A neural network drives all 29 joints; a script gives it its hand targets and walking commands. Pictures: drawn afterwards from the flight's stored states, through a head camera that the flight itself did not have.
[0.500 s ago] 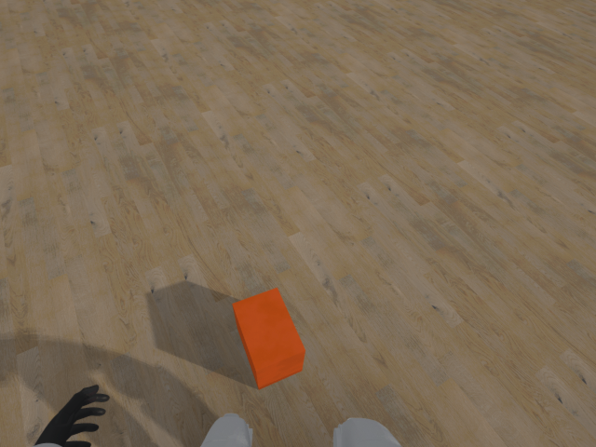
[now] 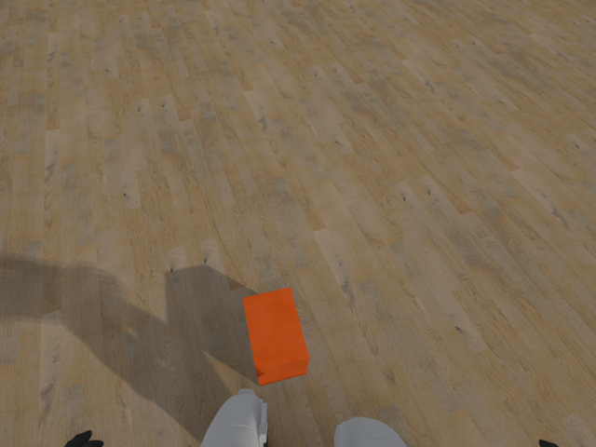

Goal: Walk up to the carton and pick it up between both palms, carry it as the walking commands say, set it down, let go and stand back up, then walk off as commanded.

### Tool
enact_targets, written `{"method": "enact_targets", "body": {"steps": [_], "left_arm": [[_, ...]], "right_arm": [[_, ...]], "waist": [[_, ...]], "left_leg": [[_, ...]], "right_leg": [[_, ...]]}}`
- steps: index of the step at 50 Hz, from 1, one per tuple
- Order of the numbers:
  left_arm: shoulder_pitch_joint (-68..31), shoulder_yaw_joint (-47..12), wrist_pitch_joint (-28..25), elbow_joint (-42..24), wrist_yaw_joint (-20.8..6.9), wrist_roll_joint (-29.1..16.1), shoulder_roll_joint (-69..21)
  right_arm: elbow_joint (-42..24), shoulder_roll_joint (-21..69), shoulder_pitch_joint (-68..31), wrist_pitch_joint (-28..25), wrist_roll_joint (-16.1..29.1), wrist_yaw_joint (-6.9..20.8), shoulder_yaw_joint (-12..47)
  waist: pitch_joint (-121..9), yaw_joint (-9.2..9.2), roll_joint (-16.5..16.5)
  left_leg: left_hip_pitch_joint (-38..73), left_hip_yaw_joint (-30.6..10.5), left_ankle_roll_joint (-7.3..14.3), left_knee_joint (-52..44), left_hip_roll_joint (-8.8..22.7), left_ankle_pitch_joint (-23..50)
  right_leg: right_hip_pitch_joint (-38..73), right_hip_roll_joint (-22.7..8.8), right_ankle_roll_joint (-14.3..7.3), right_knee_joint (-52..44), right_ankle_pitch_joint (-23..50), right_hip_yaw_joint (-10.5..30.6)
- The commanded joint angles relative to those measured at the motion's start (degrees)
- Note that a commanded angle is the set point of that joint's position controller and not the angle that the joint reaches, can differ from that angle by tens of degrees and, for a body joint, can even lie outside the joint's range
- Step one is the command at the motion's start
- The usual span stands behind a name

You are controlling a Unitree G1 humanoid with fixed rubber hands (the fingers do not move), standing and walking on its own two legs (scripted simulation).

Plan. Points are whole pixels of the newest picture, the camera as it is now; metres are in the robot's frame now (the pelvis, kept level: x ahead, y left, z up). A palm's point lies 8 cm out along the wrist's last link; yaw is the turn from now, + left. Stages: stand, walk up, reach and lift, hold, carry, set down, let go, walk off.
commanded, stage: walk up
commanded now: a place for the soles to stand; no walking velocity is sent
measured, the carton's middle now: (275, 336) +0.45 +0.09 -0.63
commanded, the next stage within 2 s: none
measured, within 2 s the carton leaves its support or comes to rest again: neither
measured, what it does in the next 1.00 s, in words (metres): steps on the spot: left foot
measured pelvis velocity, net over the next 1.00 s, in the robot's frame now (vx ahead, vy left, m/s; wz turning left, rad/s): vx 0.00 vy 0.00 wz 0.16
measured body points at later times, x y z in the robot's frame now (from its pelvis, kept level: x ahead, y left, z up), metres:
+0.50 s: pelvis +0.01 -0.01 +0.00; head +0.05 -0.01 +0.45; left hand +0.07 +0.33 -0.09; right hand +0.12 -0.34 -0.09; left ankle +0.06 +0.14 -0.69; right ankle +0.00 -0.10 -0.68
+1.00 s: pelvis +0.00 +0.00 +0.00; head +0.03 +0.01 +0.44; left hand +0.06 +0.35 -0.09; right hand +0.15 -0.32 -0.09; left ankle +0.04 +0.15 -0.68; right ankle +0.01 -0.10 -0.69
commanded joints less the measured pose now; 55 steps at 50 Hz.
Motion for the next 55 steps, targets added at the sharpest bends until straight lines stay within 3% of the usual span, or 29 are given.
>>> {"method": "enact_targets", "body": {"steps": [1, 6, 7, 8, 9, 10, 12, 16, 21, 22, 23, 25, 26, 30, 31, 32, 33, 35, 37, 39, 40, 42, 43, 46, 48, 50, 51, 53, 55], "left_arm": [[-0.4, 2.7, -0.2, -3.5, 0.6, 1.0, 11.3], [6.0, 3.4, -1.2, 3.1, 0.1, 1.1, 9.2], [7.1, 3.8, -2.0, 3.4, 0.5, 2.1, 11.2], [7.6, 4.8, -2.5, 2.8, 1.1, 3.2, 15.7], [0.1, 5.5, -2.9, 0.7, 1.2, 2.2, 21.2], [-5.1, 5.0, -3.5, -0.6, 1.4, 1.9, 19.7], [-6.7, 4.6, -4.3, 0.3, 2.2, 1.4, 16.0], [1.9, 3.7, -4.0, 1.2, 2.2, 1.1, 13.8], [-2.9, 3.6, -2.5, -1.8, 1.6, 0.2, 15.0], [-5.2, 2.8, -2.4, -2.5, 1.4, 0.1, 14.2], [-4.6, 2.4, -2.3, -3.0, 1.4, -0.4, 11.4], [-7.6, 2.5, -1.8, -4.4, 0.8, -1.1, 10.2], [-7.9, 2.3, -1.2, -4.1, 1.1, -0.4, 10.4], [1.1, 3.4, -2.5, 2.5, 0.4, 0.9, 11.4], [5.1, 4.4, -3.0, 3.2, 0.5, 2.1, 13.9], [3.7, 4.5, -3.6, 2.9, 0.8, 2.7, 17.3], [-1.2, 5.1, -4.0, 1.3, 1.0, 2.4, 19.4], [-5.6, 4.3, -4.4, 0.1, 1.2, 1.6, 16.9], [-6.7, 3.2, -4.3, -0.4, 1.1, 1.8, 15.1], [-7.6, 2.5, -3.5, -1.8, 0.4, 1.1, 14.7], [-6.6, 1.8, -3.0, -1.8, 0.5, 0.4, 12.4], [-7.7, 2.0, -2.2, -4.3, 0.3, -0.4, 9.8], [-9.7, 2.1, -1.6, -3.7, 0.4, -0.2, 10.7], [-3.6, 2.5, -2.2, 0.3, 0.2, 0.6, 11.1], [-0.8, 4.0, -3.0, 2.3, 0.0, 1.6, 13.3], [-1.2, 4.4, -3.6, 1.0, 0.3, 2.4, 16.9], [-3.2, 4.6, -3.8, -0.2, 0.2, 2.1, 18.5], [-7.4, 4.1, -4.0, -0.8, 0.3, 1.3, 17.1], [-9.3, 3.0, -3.5, -0.8, 0.2, 1.0, 15.4]], "right_arm": [[-2.6, -15.7, 0.5, 0.6, -0.2, -1.4, -5.2], [-4.2, -15.0, -6.4, 2.1, -1.3, 0.5, -5.2], [-4.8, -12.1, -5.0, 2.7, -1.1, 0.6, -4.4], [-5.7, -8.1, -5.4, 2.6, -0.6, 0.9, -3.5], [-5.5, -10.5, -7.7, 2.9, -0.7, 0.6, -4.3], [-3.2, -13.2, -6.1, 3.3, -0.3, 0.5, -5.3], [-1.6, -12.4, -2.0, 3.2, 0.6, 1.1, -5.0], [-2.4, -9.0, -2.8, 2.1, 0.8, 1.7, -3.6], [-2.3, -8.7, 0.2, 0.8, 0.9, 1.5, -3.9], [-1.2, -9.0, 2.4, 0.5, 0.6, 1.3, -4.0], [-0.4, -11.7, 5.8, 0.1, -0.2, 0.9, -5.2], [-2.5, -17.3, 5.2, -0.1, -0.2, 0.5, -6.0], [-2.1, -16.9, 3.9, 0.0, -0.6, 0.5, -5.8], [-4.0, -15.2, -7.1, 1.7, -0.5, 0.6, -5.0], [-4.7, -12.9, -8.1, 2.1, -0.1, 0.9, -4.6], [-4.6, -9.5, -8.7, 2.2, 0.2, 0.8, -3.9], [-4.1, -10.4, -6.6, 2.3, -0.3, 0.5, -4.3], [-2.4, -11.8, -2.5, 1.8, 0.8, 0.6, -4.8], [-2.2, -10.8, -1.5, 0.4, 0.7, 1.3, -4.4], [-0.7, -10.2, 3.0, -0.3, 0.7, 1.5, -4.5], [0.1, -12.2, 5.4, -0.6, 0.1, 1.1, -5.4], [-0.9, -18.1, 6.4, -1.3, -0.8, 0.2, -6.1], [-0.5, -17.9, 5.9, -1.3, -0.8, 0.0, -6.1], [-2.5, -17.0, -1.2, -0.3, -0.8, -0.1, -5.7], [-2.8, -15.1, -3.9, 0.4, -0.5, 0.4, -4.9], [-3.5, -9.9, -5.5, 0.8, 0.1, 0.2, -3.9], [-3.5, -11.6, -5.7, 0.9, 0.0, 0.0, -4.1], [-2.7, -12.4, -2.0, -0.1, 0.4, 0.5, -4.7], [-0.8, -10.3, 2.5, -1.8, 0.9, 0.8, -3.9]], "waist": [[-6.3, -1.9, 9.6], [-5.2, 1.46, 18.5], [-4.0, 2.0, 9.3], [-2.6, 2.61, -5.4], [-1.7, 3.12, -5.0], [1.2, 0.45, 1.5], [2.8, -1.31, 2.8], [-6.3, 2.09, -5.8], [-9.4, -0.57, -5.2], [-10.3, -3.26, -4.5], [-13.3, -4.06, 4.6], [-12.1, -4.73, 15.0], [-10.3, -4.75, 15.7], [-4.8, 1.43, 14.4], [-4.7, 2.48, 6.6], [-3.2, 3.95, -7.0], [-2.6, 2.16, -4.1], [-0.7, -0.66, 0.9], [-5.0, -1.33, -3.8], [-7.6, -3.49, -4.5], [-8.5, -3.83, 3.0], [-11.1, -4.29, 14.3], [-10.7, -4.69, 12.6], [-7.5, -0.95, 14.6], [-8.0, 0.8, 9.3], [-4.2, 1.66, -4.3], [-2.5, 1.37, -3.8], [-3.0, -1.68, -1.2], [-6.9, -3.67, -3.4]], "left_leg": [[9.2, -33.8, 13.6, -24.2, 15.1, -8.6], [-9.6, -24.2, 7.3, -19.5, 8.1, -17.2], [-15.3, -21.2, 4.0, -11.8, 4.8, -18.3], [-21.7, -12.2, 1.0, 6.3, -1.6, -15.3], [-20.6, -5.9, -1.2, 17.1, -2.5, -12.9], [-15.3, -10.1, -1.4, 21.2, -0.6, -10.5], [-14.6, -8.9, -2.2, 20.1, 0.0, -8.0], [-12.8, -2.2, -1.5, 12.9, -0.3, -10.6], [3.6, 4.4, 0.2, -5.1, -1.1, -2.3], [11.6, 3.1, 1.8, -7.9, -2.7, 3.0], [17.1, -4.5, 4.1, -6.4, -1.0, 11.0], [15.7, -39.7, 16.2, -19.6, 14.5, 10.5], [14.7, -41.4, 16.6, -21.3, 16.5, 5.4], [-6.5, -28.9, 8.4, -17.4, 9.3, -12.3], [-11.9, -20.7, 4.4, -7.0, 3.5, -12.1], [-17.8, -6.3, 0.4, 8.7, -4.0, -9.2], [-15.9, -5.3, -0.8, 15.4, -2.0, -13.8], [-12.2, -6.4, -1.4, 16.0, 0.5, -12.7], [-4.0, -1.5, -0.6, 6.7, 1.8, -13.4], [9.1, 2.0, 0.5, -3.3, -2.2, -1.4], [13.6, -2.4, 1.4, -7.2, -3.0, 3.9], [19.0, -40.4, 12.4, -17.7, 12.6, 11.0], [20.4, -42.9, 14.3, -19.1, 14.2, 12.8], [11.8, -35.3, 11.2, -15.9, 11.3, 4.8], [0.7, -27.6, 6.8, -10.6, 6.6, -2.5], [-11.5, -5.1, 1.1, 8.7, -3.5, -4.4], [-11.8, -1.6, 0.1, 14.5, -1.8, -14.8], [-7.4, -3.5, -0.6, 14.0, 0.4, -16.5], [3.9, -0.1, 0.8, -5.8, -0.7, -5.5]], "right_leg": [[-8.2, -1.9, 0.3, 4.2, -3.3, 10.3], [14.1, 0.8, -2.6, -22.9, 5.3, 5.1], [17.2, -0.5, -4.1, -31.0, -1.2, 10.5], [15.0, -13.8, -7.1, -43.5, -16.2, 28.8], [7.4, -27.6, -8.4, -55.1, -22.3, 40.6], [2.8, -26.1, -7.5, -52.8, -12.4, 37.3], [8.0, -21.8, -3.7, -45.7, 10.0, 27.8], [24.9, -16.2, -2.9, -30.4, 55.9, 14.2], [14.2, -15.9, -6.6, -24.3, 46.2, 7.5], [9.6, -13.5, -6.0, -20.1, 41.2, 4.0], [5.0, -10.9, -3.8, -12.7, 37.3, 3.8], [-6.2, 1.0, -0.4, -1.8, 1.1, 5.3], [-7.0, -0.2, -0.7, -1.3, -9.3, 9.2], [8.0, -1.9, -2.8, -21.1, 2.5, 8.7], [12.5, -6.1, -4.6, -33.6, -7.4, 17.8], [14.8, -17.8, -6.7, -46.8, -16.2, 29.1], [11.1, -26.0, -9.5, -50.3, -7.8, 35.0], [9.9, -23.1, -9.4, -43.1, 13.5, 27.5], [11.8, -20.1, -11.0, -33.6, 30.1, 16.1], [5.3, -14.2, -9.0, -25.8, 30.5, 7.4], [3.7, -11.2, -6.9, -17.9, 26.7, 4.2], [-8.3, -0.9, -1.1, -3.8, 5.4, 4.9], [-9.9, -1.0, -0.9, -4.6, -7.7, 8.0], [-4.5, -1.1, -2.0, -14.0, -1.1, 6.9], [6.9, -2.9, -3.8, -24.4, 2.0, 10.7], [11.6, -17.5, -10.5, -43.1, -8.1, 25.6], [9.4, -25.2, -14.9, -45.7, -0.6, 30.6], [9.4, -24.7, -16.7, -38.8, 17.5, 25.5], [10.0, -16.8, -11.0, -25.8, 33.8, 10.3]]}}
